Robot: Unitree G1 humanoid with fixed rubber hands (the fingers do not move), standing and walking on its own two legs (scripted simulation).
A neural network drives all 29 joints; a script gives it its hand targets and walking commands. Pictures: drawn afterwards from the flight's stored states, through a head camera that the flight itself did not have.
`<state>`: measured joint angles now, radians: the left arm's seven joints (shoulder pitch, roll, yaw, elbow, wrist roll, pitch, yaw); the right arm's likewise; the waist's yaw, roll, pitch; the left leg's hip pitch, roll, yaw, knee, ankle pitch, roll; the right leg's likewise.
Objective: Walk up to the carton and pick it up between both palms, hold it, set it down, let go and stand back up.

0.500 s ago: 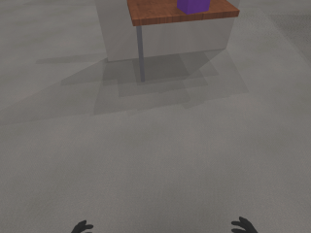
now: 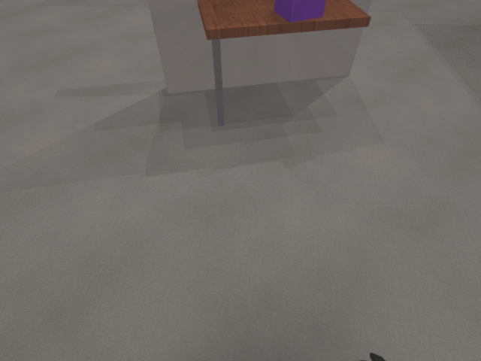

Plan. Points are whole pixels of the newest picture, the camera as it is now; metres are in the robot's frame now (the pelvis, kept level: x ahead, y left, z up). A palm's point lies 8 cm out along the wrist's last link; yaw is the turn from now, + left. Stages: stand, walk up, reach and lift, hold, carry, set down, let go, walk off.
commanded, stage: stand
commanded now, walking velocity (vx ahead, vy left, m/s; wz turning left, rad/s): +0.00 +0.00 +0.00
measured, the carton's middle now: out of the picture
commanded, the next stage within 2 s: walk up in 0.50 s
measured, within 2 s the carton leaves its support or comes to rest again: neither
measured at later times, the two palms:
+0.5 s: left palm out of the picture +0.09 +0.23 -0.11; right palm out of the picture +0.09 -0.24 -0.11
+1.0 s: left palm (136, 348) +0.17 +0.21 -0.10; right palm out of the picture +0.02 -0.31 -0.14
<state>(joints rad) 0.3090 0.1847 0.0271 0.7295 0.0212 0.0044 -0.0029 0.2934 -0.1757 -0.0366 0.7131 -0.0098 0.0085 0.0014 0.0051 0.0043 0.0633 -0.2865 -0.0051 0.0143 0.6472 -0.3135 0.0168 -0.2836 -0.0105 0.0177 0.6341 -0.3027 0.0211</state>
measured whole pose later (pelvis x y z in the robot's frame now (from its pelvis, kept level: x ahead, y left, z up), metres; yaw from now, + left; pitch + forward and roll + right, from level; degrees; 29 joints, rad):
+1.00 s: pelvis +0.08 -0.05 -0.01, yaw -9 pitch -4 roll +3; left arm 0.41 0.24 0.09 0.74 0.03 -0.02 -0.08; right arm 0.43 -0.28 -0.06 0.89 -0.06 -0.04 0.00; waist -0.04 0.00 0.02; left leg -0.08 0.07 0.17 0.62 -0.47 0.00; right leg -0.45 -0.10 0.01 0.77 -0.37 -0.02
